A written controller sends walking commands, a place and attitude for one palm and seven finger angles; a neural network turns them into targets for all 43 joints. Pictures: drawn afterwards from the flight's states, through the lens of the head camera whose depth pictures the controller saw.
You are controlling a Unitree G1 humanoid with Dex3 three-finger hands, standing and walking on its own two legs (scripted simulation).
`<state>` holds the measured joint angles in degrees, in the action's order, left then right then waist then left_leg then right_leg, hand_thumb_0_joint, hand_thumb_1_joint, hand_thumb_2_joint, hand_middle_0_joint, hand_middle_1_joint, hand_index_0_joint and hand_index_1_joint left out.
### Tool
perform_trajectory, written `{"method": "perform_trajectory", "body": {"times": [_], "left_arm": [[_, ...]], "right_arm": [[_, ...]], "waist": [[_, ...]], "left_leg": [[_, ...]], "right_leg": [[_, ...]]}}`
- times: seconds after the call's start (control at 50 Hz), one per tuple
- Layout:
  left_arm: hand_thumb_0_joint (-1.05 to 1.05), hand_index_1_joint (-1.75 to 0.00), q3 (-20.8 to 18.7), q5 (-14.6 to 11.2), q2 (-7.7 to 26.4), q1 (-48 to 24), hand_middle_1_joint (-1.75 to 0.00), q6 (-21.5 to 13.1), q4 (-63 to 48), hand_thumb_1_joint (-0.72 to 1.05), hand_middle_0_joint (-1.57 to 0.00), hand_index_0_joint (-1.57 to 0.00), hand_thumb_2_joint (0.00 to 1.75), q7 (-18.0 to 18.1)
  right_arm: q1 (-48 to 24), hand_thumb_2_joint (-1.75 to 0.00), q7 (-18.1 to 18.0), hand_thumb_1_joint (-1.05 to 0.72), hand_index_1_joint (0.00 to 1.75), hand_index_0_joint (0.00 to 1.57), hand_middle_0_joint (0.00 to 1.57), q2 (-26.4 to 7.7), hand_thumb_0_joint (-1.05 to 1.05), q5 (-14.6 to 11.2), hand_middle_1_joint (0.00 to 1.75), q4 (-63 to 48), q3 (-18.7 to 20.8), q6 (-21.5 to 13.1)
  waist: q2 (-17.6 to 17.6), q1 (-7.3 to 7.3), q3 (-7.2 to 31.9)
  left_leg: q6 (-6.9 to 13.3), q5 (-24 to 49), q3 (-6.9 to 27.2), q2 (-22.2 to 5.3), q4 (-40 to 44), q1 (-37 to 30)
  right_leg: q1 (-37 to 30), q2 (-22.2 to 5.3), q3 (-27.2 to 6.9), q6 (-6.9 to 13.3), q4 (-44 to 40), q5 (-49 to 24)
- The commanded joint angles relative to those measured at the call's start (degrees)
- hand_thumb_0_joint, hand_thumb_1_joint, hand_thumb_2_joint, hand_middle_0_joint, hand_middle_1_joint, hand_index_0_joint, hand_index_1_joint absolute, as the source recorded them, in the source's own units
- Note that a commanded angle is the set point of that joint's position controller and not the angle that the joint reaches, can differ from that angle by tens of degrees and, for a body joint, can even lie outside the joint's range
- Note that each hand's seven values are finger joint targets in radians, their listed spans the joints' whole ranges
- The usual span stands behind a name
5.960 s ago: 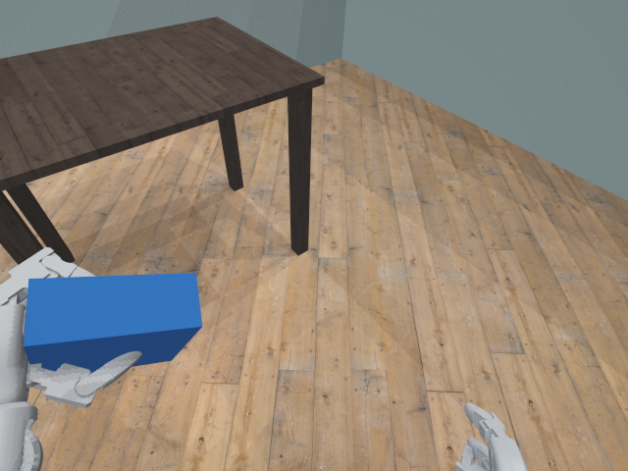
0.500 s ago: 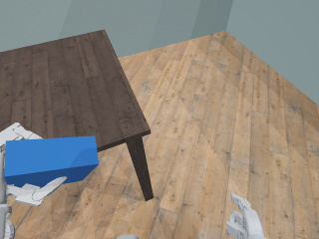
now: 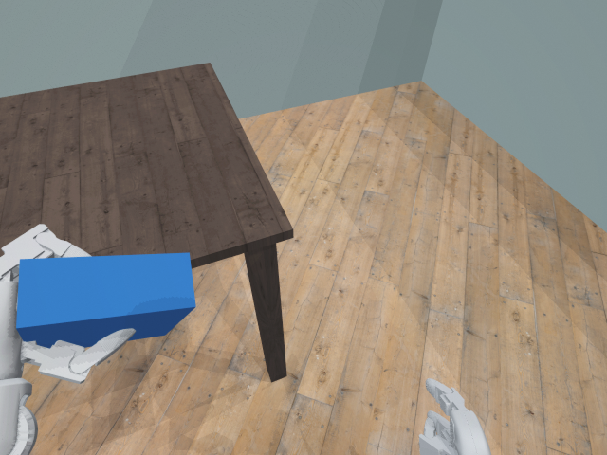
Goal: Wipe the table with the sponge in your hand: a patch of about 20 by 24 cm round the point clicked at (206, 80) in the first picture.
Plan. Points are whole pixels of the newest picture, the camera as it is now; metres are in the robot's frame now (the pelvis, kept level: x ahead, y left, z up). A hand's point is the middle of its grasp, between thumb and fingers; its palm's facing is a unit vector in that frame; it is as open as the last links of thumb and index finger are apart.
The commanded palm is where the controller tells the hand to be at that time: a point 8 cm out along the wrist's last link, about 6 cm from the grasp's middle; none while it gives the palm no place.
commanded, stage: come to a stop and stand still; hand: left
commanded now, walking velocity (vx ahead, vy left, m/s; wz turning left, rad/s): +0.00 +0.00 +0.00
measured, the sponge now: (133, 303) +0.24 +0.19 +0.14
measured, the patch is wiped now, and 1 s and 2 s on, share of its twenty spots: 0.00 0.00 0.00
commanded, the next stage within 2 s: look again from close up in 0.56 s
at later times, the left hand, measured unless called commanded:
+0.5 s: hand (70, 354) +0.18 +0.22 +0.16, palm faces +0.35 -0.85 -0.38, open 9.5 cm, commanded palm +0.13 +0.27 +0.18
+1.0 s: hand (41, 336) +0.20 +0.27 +0.14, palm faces +0.29 -0.87 -0.40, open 9.5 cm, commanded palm +0.14 +0.30 +0.18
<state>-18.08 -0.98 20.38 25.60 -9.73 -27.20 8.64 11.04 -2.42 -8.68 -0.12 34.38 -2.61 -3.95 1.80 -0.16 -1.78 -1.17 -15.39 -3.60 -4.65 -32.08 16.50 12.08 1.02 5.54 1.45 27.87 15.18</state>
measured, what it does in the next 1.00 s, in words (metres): stands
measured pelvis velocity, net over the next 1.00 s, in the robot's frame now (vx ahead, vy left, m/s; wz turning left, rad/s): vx -0.02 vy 0.03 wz -0.03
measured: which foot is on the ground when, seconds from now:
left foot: down 0.00-1.00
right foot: down 0.00-1.00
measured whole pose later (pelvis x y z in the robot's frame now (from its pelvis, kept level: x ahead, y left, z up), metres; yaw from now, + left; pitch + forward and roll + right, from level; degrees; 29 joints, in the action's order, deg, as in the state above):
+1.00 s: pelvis -0.02 +0.03 +0.01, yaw -2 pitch +0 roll +0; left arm -18.0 -0.9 22.2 25.2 -14.1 -22.7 4.2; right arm 15.0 -2.4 -11.3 -0.3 34.0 -1.0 -9.5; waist -2.8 1.2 -2.1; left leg 2.8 -11.6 -2.9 1.5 -25.6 13.8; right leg 13.2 -1.0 1.6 -0.3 25.4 11.9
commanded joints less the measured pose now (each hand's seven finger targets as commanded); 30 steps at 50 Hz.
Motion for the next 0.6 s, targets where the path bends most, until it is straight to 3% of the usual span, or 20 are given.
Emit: {"method": "perform_trajectory", "body": {"times": [0.0, 0.04, 0.08, 0.1, 0.14, 0.16, 0.18, 0.24, 0.28, 0.36, 0.4, 0.48, 0.52, 0.58], "left_arm": [[0.00, -1.60, -9.54, -2.13, 11.34, 0.91, -1.60, -2.84, -10.89, 0.10, -1.20, -1.20, 1.30, 1.15], [0.00, -1.60, -9.87, -2.20, 11.19, 1.57, -1.60, -3.09, -12.18, 0.10, -1.20, -1.20, 1.30, 1.25], [0.00, -1.60, -9.71, -2.07, 10.64, 2.27, -1.60, -3.25, -11.98, 0.10, -1.20, -1.20, 1.30, 1.32], [0.00, -1.60, -9.24, -1.98, 10.39, 1.72, -1.60, -3.30, -12.16, 0.10, -1.20, -1.20, 1.30, 1.24], [0.00, -1.60, -8.74, -1.74, 10.73, 0.09, -1.60, -4.11, -13.52, 0.10, -1.20, -1.20, 1.30, 1.10], [0.00, -1.60, -8.09, -1.39, 10.02, -0.09, -1.60, -4.44, -13.66, 0.10, -1.20, -1.20, 1.30, 1.09], [0.00, -1.60, -7.07, -1.06, 9.52, -1.72, -1.60, -4.76, -13.95, 0.10, -1.20, -1.20, 1.30, 1.13], [0.00, -1.60, -6.82, -0.68, 9.49, -3.39, -1.60, -5.54, -12.76, 0.10, -1.20, -1.20, 1.30, 1.20], [0.00, -1.60, -6.23, -0.77, 8.40, -1.49, -1.60, -5.17, -10.84, 0.10, -1.20, -1.20, 1.30, 1.16], [0.00, -1.60, -6.08, -1.08, 8.84, -2.24, -1.60, -4.66, -10.89, 0.10, -1.20, -1.20, 1.30, 1.26], [0.00, -1.60, -6.21, -1.17, 9.31, -2.53, -1.60, -4.15, -10.70, 0.10, -1.20, -1.20, 1.30, 1.36], [0.00, -1.60, -6.72, -1.20, 9.84, -2.55, -1.60, -3.89, -10.80, 0.10, -1.20, -1.20, 1.30, 1.41], [0.00, -1.60, -6.96, -1.15, 9.98, -3.67, -1.60, -4.08, -11.35, 0.10, -1.20, -1.20, 1.30, 1.32], [0.00, -1.60, -6.59, -1.03, 9.00, -2.13, -1.60, -4.31, -9.88, 0.10, -1.20, -1.20, 1.30, 1.34]], "right_arm": [[-3.65, -0.90, -0.83, -0.90, 0.30, 0.20, 0.20, -7.57, 0.00, -0.49, 0.30, -8.90, 3.98, -1.31], [-4.47, -0.90, -1.04, -0.90, 0.30, 0.20, 0.20, -6.88, 0.00, -0.34, 0.30, -9.07, 3.29, -0.85], [-4.12, -0.90, -1.46, -0.90, 0.30, 0.20, 0.20, -7.45, 0.00, -0.26, 0.30, -8.84, 3.38, -0.72], [-4.09, -0.90, -1.70, -0.90, 0.30, 0.20, 0.20, -7.93, 0.00, -0.25, 0.30, -8.86, 3.64, -0.71], [-4.47, -0.90, -2.27, -0.90, 0.30, 0.20, 0.20, -8.96, 0.00, -0.09, 0.30, -9.10, 4.05, -0.99], [-4.63, -0.90, -2.41, -0.90, 0.30, 0.20, 0.20, -9.23, 0.00, 0.15, 0.30, -9.16, 3.81, -1.10], [-4.63, -0.90, -2.48, -0.90, 0.30, 0.20, 0.20, -9.42, 0.00, 0.16, 0.30, -9.13, 3.64, -1.32], [-4.05, -0.90, -2.73, -0.90, 0.30, 0.20, 0.20, -9.53, 0.00, 0.12, 0.30, -8.77, 4.02, -2.59], [-3.10, -0.90, -2.38, -0.90, 0.30, 0.20, 0.20, -9.70, 0.00, -0.03, 0.30, -8.53, 4.37, -3.05], [-2.91, -0.90, -2.07, -0.90, 0.30, 0.20, 0.20, -9.44, 0.00, 0.08, 0.30, -8.11, 4.45, -3.32], [-3.23, -0.90, -2.07, -0.90, 0.30, 0.20, 0.20, -9.25, 0.00, 0.17, 0.30, -8.11, 4.33, -3.10], [-3.99, -0.90, -2.23, -0.90, 0.30, 0.20, 0.20, -9.23, 0.00, 0.37, 0.30, -8.55, 3.93, -2.86], [-4.43, -0.90, -2.39, -0.90, 0.30, 0.20, 0.20, -9.54, 0.00, 0.47, 0.30, -8.86, 3.86, -2.81], [-3.62, -0.90, -2.45, -0.90, 0.30, 0.20, 0.20, -9.22, 0.00, 0.31, 0.30, -8.90, 3.58, -3.12]], "waist": [[-10.15, -0.26, 8.11], [-8.88, -0.19, 7.81], [-8.20, -0.44, 7.98], [-6.71, -0.43, 7.58], [1.83, 0.19, 6.77], [6.49, 0.43, 5.75], [8.59, 0.49, 4.85], [6.01, 0.81, 5.50], [3.31, 0.68, 7.11], [-2.01, 0.07, 6.43], [-2.97, -0.10, 5.44], [-0.60, 0.14, 3.42], [2.92, 0.27, 2.88], [2.30, 0.58, 4.75]], "left_leg": [[-0.36, -4.73, 0.90, 2.41, -6.32, 3.08], [-0.13, -6.16, 2.50, 2.44, -5.33, 4.40], [0.07, 0.52, 2.29, 2.27, 0.53, 1.50], [0.42, 5.91, 2.51, 1.61, 3.48, -1.60], [1.73, 12.02, 6.12, -2.68, 8.38, -4.74], [2.97, 12.43, 9.20, -5.14, 11.45, -3.07], [3.85, 10.83, 11.16, -6.80, 13.63, 0.96], [3.85, 7.51, 9.61, -6.33, 12.73, 3.65], [2.80, 4.93, 6.75, -3.83, 10.14, 2.42], [1.47, -0.92, 3.71, 0.12, 5.40, -0.37], [1.33, -1.23, 3.58, 0.84, 4.03, -1.29], [1.80, -2.16, 5.62, -0.45, 8.40, -1.00], [1.85, -4.01, 6.66, -1.37, 12.03, 1.44], [2.37, -1.64, 7.07, -2.42, 13.21, 2.64]], "right_leg": [[-3.27, -15.88, -16.02, 5.08, -8.51, -20.50], [-5.08, -15.88, -14.10, 5.45, -7.44, -23.06], [-5.44, -13.47, -11.10, 3.77, -5.53, -22.61], [-3.40, -11.78, -10.16, 2.40, -5.22, -18.94], [0.05, -7.29, -7.94, -0.11, -3.90, -7.01], [-0.17, -4.56, -5.96, -1.36, -2.40, -4.17], [-2.66, -3.29, -4.35, -2.01, -0.41, -2.46], [-5.45, -3.59, -5.15, -1.99, -0.80, -3.87], [-5.46, -4.72, -7.01, -1.45, -3.46, -6.12], [0.24, -8.46, -12.53, 0.41, -9.67, 0.25], [2.70, -9.47, -13.25, 0.91, -11.65, 4.07], [3.69, -6.89, -10.68, 0.11, -11.39, 7.37], [1.62, -4.89, -8.97, -0.62, -10.02, 6.69], [-3.01, -3.56, -7.49, -1.19, -6.97, -0.93]]}}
